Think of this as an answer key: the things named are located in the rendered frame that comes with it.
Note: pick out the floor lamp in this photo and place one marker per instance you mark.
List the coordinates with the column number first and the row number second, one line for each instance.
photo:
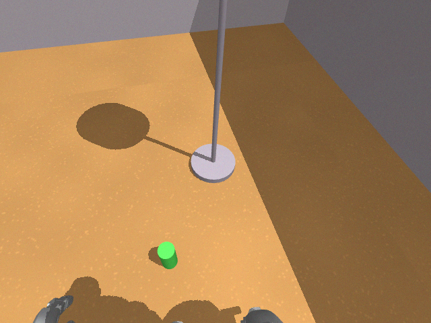
column 215, row 163

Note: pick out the can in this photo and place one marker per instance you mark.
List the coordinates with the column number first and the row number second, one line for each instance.
column 167, row 254

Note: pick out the left robot hand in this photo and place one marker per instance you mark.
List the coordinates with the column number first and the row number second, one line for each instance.
column 54, row 309

